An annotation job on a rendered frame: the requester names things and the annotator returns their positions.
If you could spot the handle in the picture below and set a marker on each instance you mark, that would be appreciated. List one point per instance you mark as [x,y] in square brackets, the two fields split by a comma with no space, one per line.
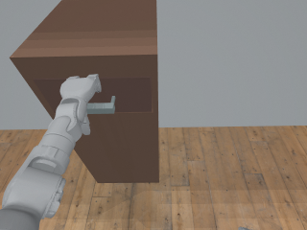
[101,108]

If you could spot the left robot forearm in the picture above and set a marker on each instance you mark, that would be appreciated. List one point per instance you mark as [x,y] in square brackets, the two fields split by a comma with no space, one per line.
[53,151]

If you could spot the cabinet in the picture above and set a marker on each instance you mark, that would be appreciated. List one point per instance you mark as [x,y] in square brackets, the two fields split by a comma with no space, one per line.
[111,38]

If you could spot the drawer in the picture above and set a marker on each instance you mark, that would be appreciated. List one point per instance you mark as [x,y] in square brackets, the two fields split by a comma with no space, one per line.
[132,94]

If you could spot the robot left hand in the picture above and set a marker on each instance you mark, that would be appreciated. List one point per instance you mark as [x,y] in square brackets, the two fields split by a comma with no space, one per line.
[84,88]

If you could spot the robot left upper arm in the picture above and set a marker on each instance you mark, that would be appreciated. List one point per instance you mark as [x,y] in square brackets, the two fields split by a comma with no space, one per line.
[36,195]

